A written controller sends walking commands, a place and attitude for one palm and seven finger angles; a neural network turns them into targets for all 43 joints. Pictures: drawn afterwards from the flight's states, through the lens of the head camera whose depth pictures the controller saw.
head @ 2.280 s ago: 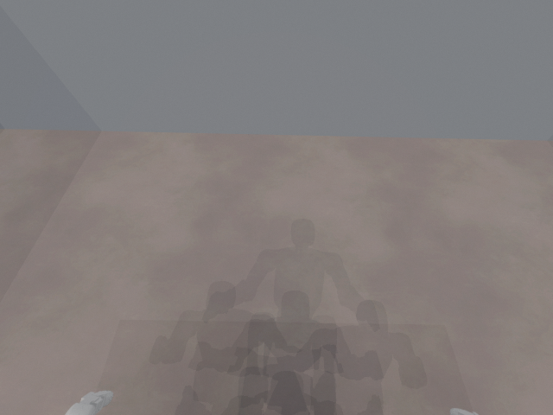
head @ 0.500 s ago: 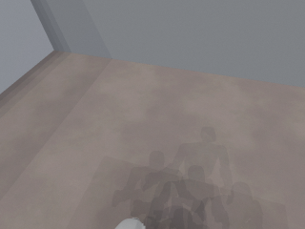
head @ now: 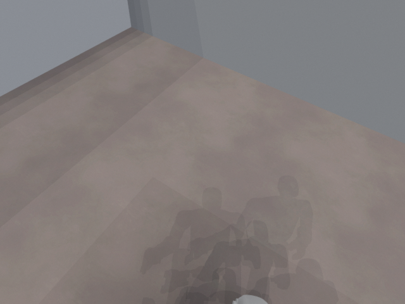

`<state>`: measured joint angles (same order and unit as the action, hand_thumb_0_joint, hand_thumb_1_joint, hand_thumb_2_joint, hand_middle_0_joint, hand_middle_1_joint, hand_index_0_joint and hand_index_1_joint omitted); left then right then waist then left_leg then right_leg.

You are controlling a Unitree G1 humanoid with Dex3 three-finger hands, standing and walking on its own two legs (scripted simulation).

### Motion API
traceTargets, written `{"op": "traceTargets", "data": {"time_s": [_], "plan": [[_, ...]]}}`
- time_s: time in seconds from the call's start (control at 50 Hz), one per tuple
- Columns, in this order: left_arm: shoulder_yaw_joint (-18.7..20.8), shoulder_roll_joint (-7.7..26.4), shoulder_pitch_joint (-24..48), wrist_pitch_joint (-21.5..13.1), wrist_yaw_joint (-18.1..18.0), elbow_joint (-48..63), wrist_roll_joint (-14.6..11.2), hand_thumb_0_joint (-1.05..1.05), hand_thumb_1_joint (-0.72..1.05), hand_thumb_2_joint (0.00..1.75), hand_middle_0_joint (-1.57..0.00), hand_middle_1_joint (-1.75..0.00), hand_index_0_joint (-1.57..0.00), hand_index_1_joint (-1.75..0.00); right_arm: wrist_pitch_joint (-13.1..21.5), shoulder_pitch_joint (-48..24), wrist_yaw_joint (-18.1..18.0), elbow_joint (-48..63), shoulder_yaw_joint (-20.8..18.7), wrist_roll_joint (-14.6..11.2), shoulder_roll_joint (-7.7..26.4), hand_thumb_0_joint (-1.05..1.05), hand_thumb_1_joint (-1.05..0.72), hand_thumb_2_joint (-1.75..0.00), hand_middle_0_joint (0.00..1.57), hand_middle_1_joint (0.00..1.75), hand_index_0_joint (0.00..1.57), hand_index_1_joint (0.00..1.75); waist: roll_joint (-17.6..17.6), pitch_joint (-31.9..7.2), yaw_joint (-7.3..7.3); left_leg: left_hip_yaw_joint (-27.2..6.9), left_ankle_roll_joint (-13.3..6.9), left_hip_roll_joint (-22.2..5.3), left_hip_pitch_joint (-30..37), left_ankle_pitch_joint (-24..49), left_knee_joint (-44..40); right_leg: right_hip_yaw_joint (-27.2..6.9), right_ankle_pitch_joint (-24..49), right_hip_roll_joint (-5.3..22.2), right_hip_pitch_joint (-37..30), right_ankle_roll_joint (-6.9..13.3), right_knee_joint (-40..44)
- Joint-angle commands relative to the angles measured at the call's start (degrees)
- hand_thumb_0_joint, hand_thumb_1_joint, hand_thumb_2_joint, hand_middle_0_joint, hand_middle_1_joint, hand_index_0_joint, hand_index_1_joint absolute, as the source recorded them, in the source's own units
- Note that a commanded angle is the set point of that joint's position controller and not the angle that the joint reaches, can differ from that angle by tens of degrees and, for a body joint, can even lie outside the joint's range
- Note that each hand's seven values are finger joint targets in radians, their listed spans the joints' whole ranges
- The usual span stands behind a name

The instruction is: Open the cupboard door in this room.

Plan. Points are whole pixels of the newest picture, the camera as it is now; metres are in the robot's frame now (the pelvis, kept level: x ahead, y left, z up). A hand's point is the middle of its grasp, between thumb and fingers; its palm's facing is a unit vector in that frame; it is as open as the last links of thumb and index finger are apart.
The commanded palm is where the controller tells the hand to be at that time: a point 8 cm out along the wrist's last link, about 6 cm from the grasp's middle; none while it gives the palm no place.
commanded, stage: turn or walk to find it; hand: left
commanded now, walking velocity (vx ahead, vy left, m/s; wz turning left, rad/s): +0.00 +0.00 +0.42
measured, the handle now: out of the picture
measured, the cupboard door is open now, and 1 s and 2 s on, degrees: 0 0 0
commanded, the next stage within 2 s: none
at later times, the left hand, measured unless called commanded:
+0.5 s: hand out of the picture +0.02 +0.15 -0.15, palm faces +0.24 -0.93 -0.27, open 7.4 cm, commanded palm none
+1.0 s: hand out of the picture -0.10 +0.21 -0.18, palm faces +0.48 -0.85 -0.22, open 7.4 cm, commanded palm none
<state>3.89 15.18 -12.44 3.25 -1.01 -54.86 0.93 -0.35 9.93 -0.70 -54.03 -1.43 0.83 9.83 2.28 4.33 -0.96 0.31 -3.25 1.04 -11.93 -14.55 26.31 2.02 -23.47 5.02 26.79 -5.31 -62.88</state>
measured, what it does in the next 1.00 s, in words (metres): steps on the spot, turning left: right foot, then left foot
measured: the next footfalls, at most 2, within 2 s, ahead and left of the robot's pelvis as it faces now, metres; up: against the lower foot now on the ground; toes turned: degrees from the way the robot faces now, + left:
right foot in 0.30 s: +0.04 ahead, -0.14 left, +0.00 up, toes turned +4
left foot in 0.76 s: -0.06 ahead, +0.09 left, +0.00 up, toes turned +25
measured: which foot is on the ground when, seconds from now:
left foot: down 0.00-0.30, up 0.32-0.74, down 0.76-1.00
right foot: up 0.00-0.28, down 0.30-0.76, up 0.78-1.00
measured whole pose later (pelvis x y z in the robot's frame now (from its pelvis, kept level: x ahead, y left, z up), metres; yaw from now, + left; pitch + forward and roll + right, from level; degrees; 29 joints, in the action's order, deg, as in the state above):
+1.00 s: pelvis -0.05 +0.00 +0.00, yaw +25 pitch -1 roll -2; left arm 4.0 14.5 -12.5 3.2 -1.0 -55.6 0.8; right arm -0.4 9.6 -0.8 -54.5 -1.6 1.0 9.9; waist 2.0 3.5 -1.2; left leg 0.7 -3.1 0.8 -10.3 -15.0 25.9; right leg 2.6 -23.6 5.3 26.0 -5.3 -60.7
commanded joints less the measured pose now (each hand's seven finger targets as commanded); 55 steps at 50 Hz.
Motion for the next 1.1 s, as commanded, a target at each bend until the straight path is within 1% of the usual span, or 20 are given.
{"op": "traceTargets", "data": {"time_s": [0.0, 0.1, 0.18, 0.22, 0.24, 0.26, 0.28, 0.3, 0.36, 0.4, 0.52, 0.62, 0.66, 0.7, 0.72, 0.74, 0.76, 0.8, 0.88, 1.08], "plan": [[0.51, 3.20, 1.84, -1.20, -0.11, 4.72, -0.08, 0.00, 0.90, 0.90, -0.20, -0.30, -0.20, -0.30, 0.48, 6.00, -0.81, 1.67, -3.59, 0.06, 12.36, 0.00, -0.90, -0.90, 0.20, 0.30, 0.20, 0.30, -9.30, -6.58, 2.58, -13.63, -6.35, -13.76, 9.46, 35.85, -5.68, -1.39, 0.91, 0.16, 3.65, -0.51, 3.15], [0.35, 2.21, 5.08, -1.25, -0.33, 6.58, -0.29, 0.00, 0.90, 0.90, -0.20, -0.30, -0.20, -0.30, -0.13, 5.86, -0.61, 2.03, -4.18, 0.60, 12.76, 0.00, -0.90, -0.90, 0.20, 0.30, 0.20, 0.30, -9.92, -4.53, 3.13, -18.14, -7.49, -13.90, 5.24, 28.72, -6.24, -1.47, -1.60, -1.19, -0.31, 0.12, 12.38], [0.33, 1.76, 2.08, -1.59, -0.63, 6.63, -0.60, 0.00, 0.90, 0.90, -0.20, -0.30, -0.20, -0.30, -0.67, 3.42, -0.28, 2.90, -4.50, 0.84, 13.32, 0.00, -0.90, -0.90, 0.20, 0.30, 0.20, 0.30, -10.73, -4.49, 1.55, -20.08, -6.65, -12.56, -0.83, 23.59, -5.39, -0.78, 0.67, -3.17, -8.77, 1.48, 21.87], [0.53, 2.30, -1.25, -2.16, -0.76, 6.11, -0.67, 0.00, 0.90, 0.90, -0.20, -0.30, -0.20, -0.30, -0.77, 2.55, -0.10, 3.25, -4.55, 0.54, 12.91, 0.00, -0.90, -0.90, 0.20, 0.30, 0.20, 0.30, -9.18, -5.99, -0.27, -19.83, -4.77, -10.84, -5.16, 19.54, -2.22, -0.90, 7.82, -3.29, -16.55, 1.87, 31.94], [0.89, 3.50, -2.46, -2.67, -0.90, 5.75, -0.44, 0.00, 0.90, 0.90, -0.20, -0.30, -0.20, -0.30, -0.79, 2.64, 0.12, 3.24, -4.49, 0.19, 11.70, 0.00, -0.90, -0.90, 0.20, 0.30, 0.20, 0.30, -5.45, -6.45, -0.86, -18.25, -2.29, -8.18, -9.63, 13.39, 0.72, -1.60, 12.76, -1.76, -22.94, 2.11, 39.19], [1.59, 7.65, -3.61, -3.41, -1.32, 5.96, 0.33, 0.00, 0.90, 0.90, -0.20, -0.30, -0.20, -0.30, -0.74, 4.67, 0.46, 3.68, -3.94, -0.38, 8.48, 0.00, -0.90, -0.90, 0.20, 0.30, 0.20, 0.30, 6.55, -8.05, -1.08, -12.36, 1.43, -2.45, -17.80, -0.51, 10.49, -12.21, 11.84, 9.16, -30.38, 4.97, 45.88], [2.10, 11.58, -3.79, -3.47, -1.33, 6.71, 0.66, 0.00, 0.90, 0.90, -0.20, -0.30, -0.20, -0.30, -0.88, 4.85, 0.29, 5.11, -3.89, -0.03, 6.99, 0.00, -0.90, -0.90, 0.20, 0.30, 0.20, 0.30, 17.61, -6.70, -1.15, -3.78, 4.76, 4.06, -22.92, -17.99, 23.84, -24.31, 18.06, 21.72, -26.72, 11.36, 47.97], [1.79, 10.75, -2.89, -2.97, -1.36, 7.47, 0.10, 0.00, 0.90, 0.90, -0.20, -0.30, -0.20, -0.30, -1.60, 3.90, 0.28, 4.72, -4.84, 0.45, 9.87, 0.00, -0.90, -0.90, 0.20, 0.30, 0.20, 0.30, 10.27, -6.06, -1.21, -5.77, 4.52, 1.40, -19.37, -18.13, 33.16, -21.28, 16.92, 22.97, -18.79, 14.41, 48.34], [0.72, 5.79, 4.67, -3.34, -1.21, 8.73, 0.00, 0.00, 0.90, 0.90, -0.20, -0.30, -0.20, -0.30, -2.96, 5.80, 1.31, 1.26, -4.92, 0.65, 9.08, 0.00, -0.90, -0.90, 0.20, 0.30, 0.20, 0.30, 6.00, -1.45, 2.58, -4.39, 5.33, -1.19, -18.90, -7.79, 43.57, -9.64, 10.06, 13.23, -12.35, 11.92, 48.69], [0.37, 4.32, 4.81, -3.67, -1.20, 8.44, 0.10, 0.00, 0.90, 0.90, -0.20, -0.30, -0.20, -0.30, -3.15, 7.22, 1.71, 0.36, -4.75, 0.62, 8.06, 0.00, -0.90, -0.90, 0.20, 0.30, 0.20, 0.30, 5.25, -1.17, 3.34, -2.92, 6.05, -1.86, -18.44, -4.68, 44.45, -4.96, 11.61, 11.43, -11.91, 11.26, 48.08], [0.89, 5.83, -2.01, -3.60, -1.27, 5.60, 0.59, 0.00, 0.90, 0.90, -0.20, -0.30, -0.20, -0.30, -3.32, 2.05, 1.65, 1.12, -3.97, 0.49, 7.34, 0.00, -0.90, -0.90, 0.20, 0.30, 0.20, 0.30, 6.49, -1.39, -0.11, -0.31, 7.36, -3.43, -18.13, -8.20, 34.25, -3.59, 15.40, 13.70, -17.33, 13.00, 46.89], [1.76, 8.18, -5.21, -3.42, -1.09, 3.63, 1.03, 0.00, 0.90, 0.90, -0.20, -0.30, -0.20, -0.30, -2.09, -0.52, 1.41, 2.05, -2.87, -0.28, 5.93, 0.00, -0.90, -0.90, 0.20, 0.30, 0.20, 0.30, 8.86, -5.93, -1.90, 3.16, 6.65, -2.94, -12.20, -12.85, 18.42, -1.42, 32.29, 15.51, -23.02, 14.25, 40.49], [1.92, 8.62, -4.91, -3.22, -1.00, 2.97, 0.97, 0.00, 0.90, 0.90, -0.20, -0.30, -0.20, -0.30, -1.70, 0.94, 1.16, 1.61, -2.75, -0.48, 6.01, 0.00, -0.90, -0.90, 0.20, 0.30, 0.20, 0.30, 9.63, -7.16, -0.98, 4.61, 6.08, -2.11, -7.82, -10.31, 12.25, -0.24, 35.55, 15.32, -22.08, 13.00, 37.71], [1.90, 8.06, -3.41, -2.91, -0.85, 2.66, 0.38, 0.00, 0.90, 0.90, -0.20, -0.30, -0.20, -0.30, -1.10, 4.58, 1.11, 0.69, -2.84, -0.41, 7.13, 0.00, -0.90, -0.90, 0.20, 0.30, 0.20, 0.30, 6.34, -8.75, 1.51, 4.57, 5.36, -2.50, 0.57, 0.50, 0.05, 3.75, 32.40, 13.67, -18.63, 9.09, 31.76], [1.58, 6.09, -4.05, -2.50, -0.75, 3.30, -0.13, 0.00, 0.90, 0.90, -0.20, -0.30, -0.20, -0.30, -0.43, 6.87, 1.11, 0.21, -3.50, -0.12, 10.33, 0.00, -0.90, -0.90, 0.20, 0.30, 0.20, 0.30, -2.40, -10.71, 2.74, -0.99, 3.73, -7.38, 9.13, 10.00, -5.39, 6.79, 23.08, 10.41, -11.25, 5.77, 23.61], [0.60, 2.20, -3.89, -2.25, -0.36, 5.35, -0.37, 0.00, 0.90, 0.90, -0.20, -0.30, -0.20, -0.30, -0.03, 8.18, 0.82, 0.51, -4.73, 0.24, 15.85, 0.00, -0.90, -0.90, 0.20, 0.30, 0.20, 0.30, -19.72, -10.10, 3.39, -19.47, -2.80, -21.86, 15.53, 31.89, -6.55, 8.79, -6.34, 2.74, 4.74, 1.19, 12.61], [0.05, 2.44, -0.33, -1.58, -0.68, 6.10, 0.19, 0.00, 0.90, 0.90, -0.20, -0.30, -0.20, -0.30, -0.67, 10.11, 0.38, -0.28, -5.07, 0.19, 17.57, 0.00, -0.90, -0.90, 0.20, 0.30, 0.20, 0.30, -16.97, -9.57, 4.94, -19.27, -7.76, -25.28, 11.56, 38.90, -6.00, 3.43, -13.87, 1.47, 4.34, 1.48, 4.76], [0.61, 2.69, 1.56, -0.94, -0.56, 4.77, 0.29, 0.00, 0.90, 0.90, -0.20, -0.30, -0.20, -0.30, -0.31, 5.95, -0.61, 0.15, -4.16, 0.45, 13.94, 0.00, -0.90, -0.90, 0.20, 0.30, 0.20, 0.30, -15.07, -5.85, 3.33, -14.65, -7.17, -20.03, 6.57, 32.35, -6.62, -0.28, -7.39, 2.52, 5.24, 1.65, -0.16], [0.65, 2.82, -0.27, -1.53, 0.11, 2.89, -0.07, 0.00, 0.90, 0.90, -0.20, -0.30, -0.20, -0.30, 0.48, 3.45, -1.07, 1.21, -3.34, 0.11, 12.39, 0.00, -0.90, -0.90, 0.20, 0.30, 0.20, 0.30, -9.85, -5.37, 1.84, -9.34, -5.32, -14.88, 10.24, 42.66, -4.60, -0.30, -0.34, 1.24, 5.41, 0.41, -0.99], [0.37, 1.68, 4.73, -1.21, -0.28, 6.08, -0.36, 0.00, 0.90, 0.90, -0.20, -0.30, -0.20, -0.30, -0.26, 4.70, -0.55, 1.78, -4.21, 0.65, 12.88, 0.00, -0.90, -0.90, 0.20, 0.30, 0.20, 0.30, -10.51, -4.27, 2.96, -16.31, -7.00, -13.89, 5.06, 29.41, -6.10, -0.61, -1.44, -1.15, -1.23, 0.13, 13.08]]}}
